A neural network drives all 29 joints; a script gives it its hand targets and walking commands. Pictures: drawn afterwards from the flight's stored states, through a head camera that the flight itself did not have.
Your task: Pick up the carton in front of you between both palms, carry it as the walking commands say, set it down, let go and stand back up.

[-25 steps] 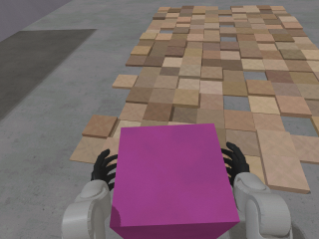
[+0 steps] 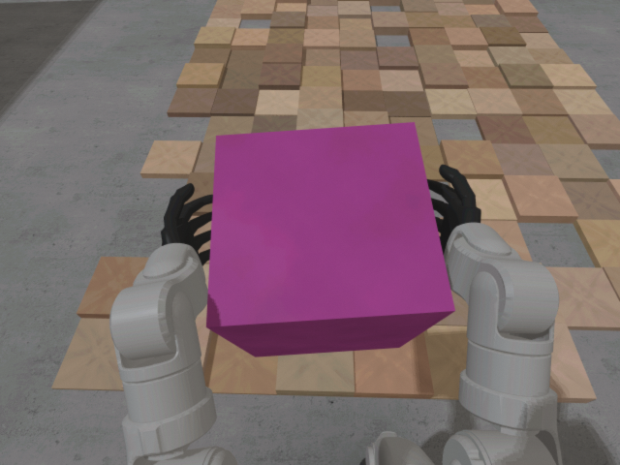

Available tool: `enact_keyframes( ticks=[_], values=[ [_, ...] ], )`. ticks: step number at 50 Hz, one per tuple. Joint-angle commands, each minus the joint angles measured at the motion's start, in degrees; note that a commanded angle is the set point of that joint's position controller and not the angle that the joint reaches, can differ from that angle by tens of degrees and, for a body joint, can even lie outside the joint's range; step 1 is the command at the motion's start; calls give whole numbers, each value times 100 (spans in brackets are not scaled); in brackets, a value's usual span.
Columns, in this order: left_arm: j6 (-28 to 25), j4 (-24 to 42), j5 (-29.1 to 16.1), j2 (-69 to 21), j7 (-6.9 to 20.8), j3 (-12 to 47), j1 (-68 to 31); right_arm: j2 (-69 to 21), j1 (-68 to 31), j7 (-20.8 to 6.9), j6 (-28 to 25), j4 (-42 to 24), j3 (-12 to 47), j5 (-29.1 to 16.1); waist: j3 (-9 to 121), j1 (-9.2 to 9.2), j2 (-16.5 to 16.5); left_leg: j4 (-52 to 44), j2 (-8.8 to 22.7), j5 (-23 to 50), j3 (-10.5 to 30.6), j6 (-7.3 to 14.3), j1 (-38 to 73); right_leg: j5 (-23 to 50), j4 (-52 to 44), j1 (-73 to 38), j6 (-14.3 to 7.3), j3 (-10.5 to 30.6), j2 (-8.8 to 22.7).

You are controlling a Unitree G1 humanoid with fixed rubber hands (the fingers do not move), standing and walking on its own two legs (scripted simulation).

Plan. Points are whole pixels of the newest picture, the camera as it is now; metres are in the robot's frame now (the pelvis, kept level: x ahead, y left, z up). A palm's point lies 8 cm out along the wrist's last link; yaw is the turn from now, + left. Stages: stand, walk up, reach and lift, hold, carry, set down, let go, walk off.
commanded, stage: carry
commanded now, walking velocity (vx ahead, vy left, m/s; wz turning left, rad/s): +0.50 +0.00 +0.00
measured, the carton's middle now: (322, 258) +0.35 -0.01 +0.08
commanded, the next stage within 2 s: none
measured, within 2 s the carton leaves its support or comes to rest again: neither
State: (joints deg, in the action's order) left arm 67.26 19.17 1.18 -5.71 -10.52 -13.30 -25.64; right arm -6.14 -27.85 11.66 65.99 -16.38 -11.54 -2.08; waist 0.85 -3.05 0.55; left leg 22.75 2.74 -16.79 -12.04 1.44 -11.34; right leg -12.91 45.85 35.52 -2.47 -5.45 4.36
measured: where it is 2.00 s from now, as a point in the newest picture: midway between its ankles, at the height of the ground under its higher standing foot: (326, 233)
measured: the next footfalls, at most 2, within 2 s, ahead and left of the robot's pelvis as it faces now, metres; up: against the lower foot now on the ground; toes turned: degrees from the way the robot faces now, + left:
right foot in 0.12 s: +0.23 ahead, -0.10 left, +0.00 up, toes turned -6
left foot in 0.52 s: +0.57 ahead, +0.05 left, +0.06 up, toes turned +4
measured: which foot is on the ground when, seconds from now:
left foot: down 0.00-0.12, up 0.14-0.50, down 0.52-1.00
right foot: up 0.00-0.10, down 0.12-0.52, up 0.54-0.96, down 0.98-1.00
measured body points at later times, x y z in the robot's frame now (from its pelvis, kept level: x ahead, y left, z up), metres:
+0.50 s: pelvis +0.36 -0.03 -0.01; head +0.43 -0.04 +0.43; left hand +0.72 +0.15 +0.12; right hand +0.74 -0.16 +0.11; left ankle +0.52 +0.06 -0.68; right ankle +0.20 -0.09 -0.74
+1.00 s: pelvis +0.70 -0.05 +0.03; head +0.71 -0.06 +0.48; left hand +1.06 +0.09 +0.20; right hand +1.07 -0.21 +0.21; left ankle +0.54 +0.05 -0.67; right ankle +0.82 -0.12 -0.70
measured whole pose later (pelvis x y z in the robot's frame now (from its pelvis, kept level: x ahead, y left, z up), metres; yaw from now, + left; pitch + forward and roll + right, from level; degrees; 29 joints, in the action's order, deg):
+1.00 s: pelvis +0.70 -0.05 +0.03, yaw +0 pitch +4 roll +1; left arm 68.5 10.5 3.2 -4.8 -10.1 -16.8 -35.1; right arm -2.8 -40.2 11.3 67.0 -4.1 -14.2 -1.8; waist 3.7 -1.7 0.1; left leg 38.6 -0.4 -24.9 -5.8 1.7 -7.9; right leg -1.5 26.7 28.0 -6.2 -7.6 -0.6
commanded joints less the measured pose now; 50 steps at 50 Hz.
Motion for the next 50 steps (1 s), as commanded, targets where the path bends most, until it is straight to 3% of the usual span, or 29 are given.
enact_keyframes(
  ticks=[1, 3, 5, 6, 8, 9, 12, 15, 18, 19, 21, 23, 25, 26, 27, 28, 30, 32, 34, 37, 39, 41, 43, 45, 46, 47, 48, 49, 50],
  values=[
    [-72, -656, -878, -2968, 29, 3036, -3383, -3191, -3232, -174, -21, 432, 3073, -895, 1699, 47, -1131, -65, 1069, 2103, 557, 592, 1238, 482, -1174, -732, -147, -450, -273],
    [-100, -681, -1156, -3227, 87, 3022, -3909, -3386, -3696, -119, -35, 469, 3028, -916, 2194, 664, -365, 1869, 632, 2529, -20, 299, 650, 361, -2056, -2503, -276, -655, -520],
    [-141, -848, -1135, -3031, 75, 2652, -4107, -3563, -3980, -65, 106, 774, 3004, -864, 2639, 814, 2227, 4400, -492, -1127, 558, -74, -2524, 1043, -2527, -4894, -677, 3306, 1458],
    [-166, -831, -1122, -3042, 34, 2679, -4140, -3655, -3887, -77, 75, 805, 2915, -943, 3093, 811, 1948, 5091, -411, -1389, 1076, -15, -3060, 1135, -2431, -5502, -1060, 3599, 1529],
    [-128, -858, -1374, -3668, 175, 2892, -4179, -3873, -4031, -80, -28, 764, 2745, -848, 3021, 813, 600, 5853, -105, -1062, 1236, 191, -3957, 2335, -1938, -5700, -1121, 2913, 1490],
    [-240, -492, -1605, -4110, 252, 3129, -4609, -4141, -4396, -78, -130, 377, 2818, -883, 3029, 723, 490, 5794, -11, -829, 1333, 182, -3915, 2542, -1850, -5403, -1006, 2632, 1421],
    [-399, 105, -1782, -4257, 400, 3345, -4903, -4315, -4018, -39, -273, 410, 2857, -637, 2958, 869, 760, 5386, -49, -359, 986, 108, -3963, 3217, -1874, -5323, -753, 1825, 1056],
    [-505, 393, -1870, -4185, 395, 3755, -4327, -4086, -3635, -40, -410, -126, 2997, -502, 2843, 942, 564, 5189, -10, -426, 866, 173, -4604, 3393, -1857, -5623, -975, 1728, 1335],
    [-387, 215, -1851, -3749, 434, 3605, -4150, -3773, -3447, -16, -307, 110, 3034, -398, 2251, 1035, 598, 4866, -263, -399, 210, 301, -4704, 4604, -2139, -5272, -772, 1136, 739],
    [-398, 396, -1891, -3728, 442, 3751, -4285, -3757, -3437, -56, -292, -63, 3083, -395, 2083, 822, 635, 4151, -44, -12, 431, 382, -4240, 4231, -2370, -4790, -875, 1082, 900],
    [-272, -123, -1687, -3517, 438, 3524, -3876, -3328, -3424, -36, -162, 49, 2995, -303, 1900, 850, 477, 2546, -333, 949, 52, 425, -3279, 4506, -2362, -4429, -664, 466, 359],
    [-260, -241, -1714, -3618, 424, 3435, -3872, -3441, -3487, -75, -139, 179, 3015, -454, 2343, 523, 1132, 1535, -926, 1349, -542, 391, -1628, 6182, -1580, -4212, -554, -85, 271],
    [-204, -155, -1556, -3502, 330, 3460, -3984, -3472, -2914, -144, -75, 410, 2986, -458, 3201, -568, 284, 1213, -539, 1657, 324, 845, 1693, 4810, 1058, -2308, -229, -163, 41],
    [-208, -184, -1540, -3789, 329, 3470, -3808, -3388, -3399, -176, -106, 11, 3100, -638, 3671, -313, -1534, 934, 1464, 2867, 3339, 1517, 2724, -843, 2864, -878, 38, 209, -815],
    [-202, -88, -1384, -3498, 320, 3201, -3726, -3691, -3017, -182, -83, 423, 3173, -753, 4298, -390, -1516, 539, 1602, 3060, 4930, 2162, 3405, -1260, 4200, -36, 0, 786, -1118],
    [-283, 506, -1575, -3987, 318, 3270, -4159, -4204, -3430, -267, -167, -158, 3465, -1065, 4240, -383, -1303, 743, 1488, 3404, 4326, 2199, 3573, -1197, 4705, 617, -54, 902, -881],
    [-305, 72, -1150, -4124, 273, 2935, -3607, -4605, -4222, -396, -247, -743, 3946, -1612, 3405, -390, -387, 529, 1315, 2751, 3657, 1537, 2811, -1162, 4083, 1174, -201, 989, -537],
    [-347, -250, -742, -3892, 195, 2844, -3551, -4476, -4291, -476, -304, -615, 3981, -1674, 2977, -20, -357, 261, 1213, 2296, 3271, 1084, 1876, -654, 3330, 749, -210, 1004, -311],
    [-444, -10, -573, -3532, 148, 2743, -3573, -4656, -4184, -544, -284, -304, 4230, -1850, 2811, -346, 44, 291, 1217, 2837, 3149, 1315, 2315, -1117, 2430, 1150, -139, 692, -269],
    [-414, -228, -268, -3462, 112, 2893, -3485, -4431, -4264, -641, -280, -243, 4016, -1949, 2597, -414, -592, 258, 1124, 3795, 2602, 1330, 2049, -535, 1017, 866, -72, 481, -306],
    [-313, -423, -216, -3432, 103, 2621, -3177, -4291, -4591, -655, -181, -357, 4097, -2033, 2298, -139, -316, -69, 864, 3326, 1806, 1103, 1201, 678, 138, 52, -156, 46, -401],
    [-214, -464, -281, -3141, 78, 2688, -3783, -4227, -4720, -658, -126, -76, 3915, -2144, 1988, -173, -942, -93, 439, 3630, 1309, 951, 940, 1241, -770, -509, -49, -286, -591],
    [-84, -593, -199, -2751, -4, 2652, -3652, -3809, -3889, -562, 25, 827, 3392, -1771, 2035, -188, -988, 18, 608, 3903, 1313, 894, 1165, 1569, -1300, -863, -128, -426, -700],
    [79, -907, -402, -2937, 1, 2619, -3552, -3583, -3862, -382, 145, 693, 3121, -1309, 2175, 47, -930, 804, 552, 4243, 1075, 622, 1435, 1243, -1985, -1210, -241, -368, -678],
    [193, -1095, -567, -2870, -10, 2558, -3539, -3486, -3425, -313, 295, 1295, 2904, -1154, 2367, 446, -666, 1767, 357, 4127, 808, 216, 1504, 1928, -2504, -2043, -228, -221, -545],
    [209, -648, -732, -3060, 63, 2776, -3842, -3619, -3432, -267, 294, 1139, 2813, -932, 2266, 426, -514, 2271, 208, 3392, 645, 192, 763, 2395, -2648, -2767, -262, -318, -434],
    [241, -1004, -850, -3013, 104, 2650, -4003, -3540, -3950, -199, 353, 1223, 2664, -864, 2581, 693, 223, 3259, -131, 1416, 743, -93, -647, 4802, -1524, -4163, -586, 1054, 923],
    [246, -948, -917, -3061, 125, 2697, -4221, -3557, -3988, -152, 400, 1210, 2641, -745, 2823, 682, 1541, 4652, -766, -1304, 757, -264, -2076, 6461, -1737, -5011, -1159, 2976, 1908],
    [306, -990, -1023, -3344, 155, 2652, -4164, -3744, -3931, -130, 439, 1071, 2674, -787, 2880, 594, 1306, 4549, -562, -1486, 1041, 14, -2400, 5370, -2072, -5067, -1239, 2664, 1599]
  ],
)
